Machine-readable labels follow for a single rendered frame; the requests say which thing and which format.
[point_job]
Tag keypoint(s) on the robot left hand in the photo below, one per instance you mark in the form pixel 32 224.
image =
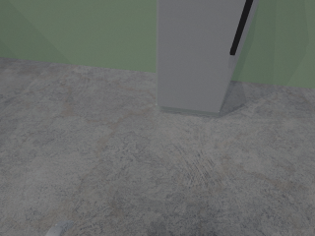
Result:
pixel 60 228

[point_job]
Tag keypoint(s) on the fridge door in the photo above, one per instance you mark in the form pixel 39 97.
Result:
pixel 194 65

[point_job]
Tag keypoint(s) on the handle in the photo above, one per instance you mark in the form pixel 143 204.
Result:
pixel 241 26

